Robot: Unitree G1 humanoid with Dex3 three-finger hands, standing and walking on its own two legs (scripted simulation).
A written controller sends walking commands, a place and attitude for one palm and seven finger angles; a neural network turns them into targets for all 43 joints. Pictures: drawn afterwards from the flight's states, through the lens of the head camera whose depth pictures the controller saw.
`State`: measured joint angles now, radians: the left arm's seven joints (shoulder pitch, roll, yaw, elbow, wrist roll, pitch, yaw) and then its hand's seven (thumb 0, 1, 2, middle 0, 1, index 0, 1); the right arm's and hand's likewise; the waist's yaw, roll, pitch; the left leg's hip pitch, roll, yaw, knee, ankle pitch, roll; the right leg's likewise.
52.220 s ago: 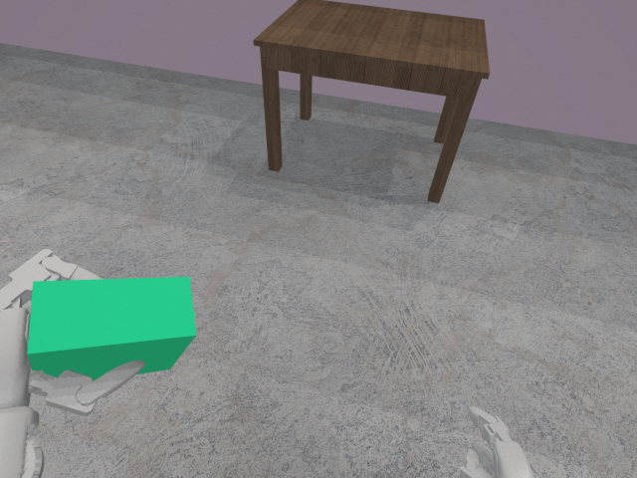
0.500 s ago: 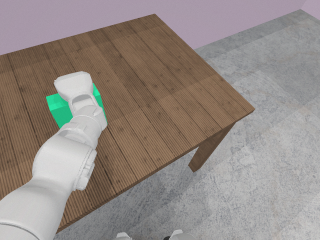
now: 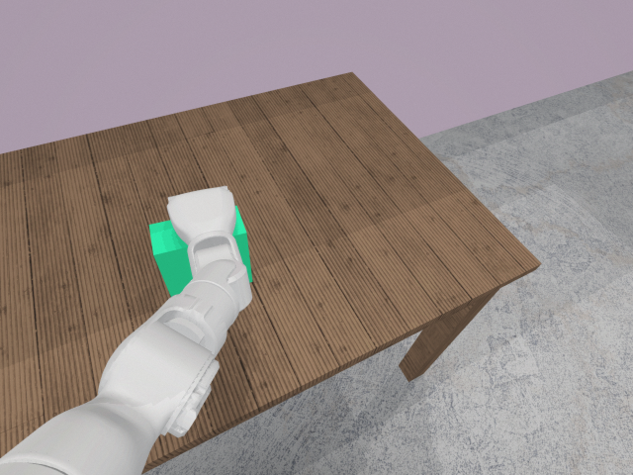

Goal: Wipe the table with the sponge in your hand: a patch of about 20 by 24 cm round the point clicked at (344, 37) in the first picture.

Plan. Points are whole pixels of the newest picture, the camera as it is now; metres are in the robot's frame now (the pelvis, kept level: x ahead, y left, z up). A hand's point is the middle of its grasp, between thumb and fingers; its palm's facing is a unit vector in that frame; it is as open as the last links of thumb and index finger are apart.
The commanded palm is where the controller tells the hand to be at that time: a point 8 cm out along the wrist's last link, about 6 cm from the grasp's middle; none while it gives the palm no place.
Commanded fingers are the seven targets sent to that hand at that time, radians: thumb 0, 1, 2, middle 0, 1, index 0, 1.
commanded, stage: wipe back along the third lane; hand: left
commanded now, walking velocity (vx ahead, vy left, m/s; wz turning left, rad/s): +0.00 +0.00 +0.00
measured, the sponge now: (207, 263) +0.43 +0.17 -0.04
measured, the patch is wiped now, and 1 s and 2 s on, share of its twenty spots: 1.00 1.00 1.00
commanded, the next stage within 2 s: none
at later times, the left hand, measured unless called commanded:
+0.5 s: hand (219, 271) +0.38 +0.14 +0.01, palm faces -0.08 +0.00 -1.00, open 10.2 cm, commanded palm +0.34 +0.11 +0.04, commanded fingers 0.00 0.10 1.30 -1.20 -1.60 -1.20 -1.60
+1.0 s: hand (233, 300) +0.34 +0.11 +0.01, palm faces -0.07 +0.00 -1.00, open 10.2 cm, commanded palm +0.29 +0.08 +0.04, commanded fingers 0.00 0.10 1.30 -1.20 -1.60 -1.20 -1.60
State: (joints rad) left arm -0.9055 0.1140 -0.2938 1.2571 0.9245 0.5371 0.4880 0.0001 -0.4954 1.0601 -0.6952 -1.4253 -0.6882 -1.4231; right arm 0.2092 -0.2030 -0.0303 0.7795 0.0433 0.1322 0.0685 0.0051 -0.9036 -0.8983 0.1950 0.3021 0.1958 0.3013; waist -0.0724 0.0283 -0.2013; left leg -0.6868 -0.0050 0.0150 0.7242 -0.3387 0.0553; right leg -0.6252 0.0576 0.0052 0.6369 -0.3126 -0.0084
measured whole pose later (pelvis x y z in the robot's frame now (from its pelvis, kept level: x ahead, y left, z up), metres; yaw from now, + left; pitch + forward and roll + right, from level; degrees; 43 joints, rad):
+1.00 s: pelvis -0.01 -0.04 +0.01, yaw +2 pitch +7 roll +0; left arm -0.57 0.01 -0.43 1.01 0.92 0.56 0.48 0.00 -0.48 1.06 -0.68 -1.43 -0.68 -1.43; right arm 0.10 -0.21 -0.03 0.75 0.06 0.23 0.06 0.01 -0.91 -0.90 0.19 0.30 0.19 0.30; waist 0.01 0.03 -0.17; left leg -0.45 0.00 -0.01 0.59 -0.27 0.01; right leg -0.41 0.06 -0.02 0.57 -0.29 -0.05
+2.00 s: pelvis -0.01 -0.04 +0.01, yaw +2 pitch +6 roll +0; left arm -0.46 0.01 -0.46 0.86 0.95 0.58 0.45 0.00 -0.48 1.05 -0.69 -1.42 -0.68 -1.42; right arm 0.08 -0.21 -0.03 0.72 0.07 0.25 0.06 0.01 -0.90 -0.90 0.19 0.30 0.19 0.30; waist 0.04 0.03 -0.16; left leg -0.42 0.00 0.00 0.60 -0.28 0.00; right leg -0.40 0.06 -0.01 0.60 -0.30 -0.06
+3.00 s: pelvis -0.01 -0.05 +0.02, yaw +1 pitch +2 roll +0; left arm -0.17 0.17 -0.34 0.49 1.00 0.51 0.30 0.00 -0.50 1.05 -0.72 -1.39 -0.71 -1.38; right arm 0.04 -0.23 0.00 0.66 0.08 0.21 0.01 0.01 -0.90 -0.90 0.19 0.30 0.19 0.30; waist 0.06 0.05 -0.12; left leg -0.30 0.00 0.01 0.53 -0.27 0.00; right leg -0.29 0.07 0.00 0.54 -0.29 -0.07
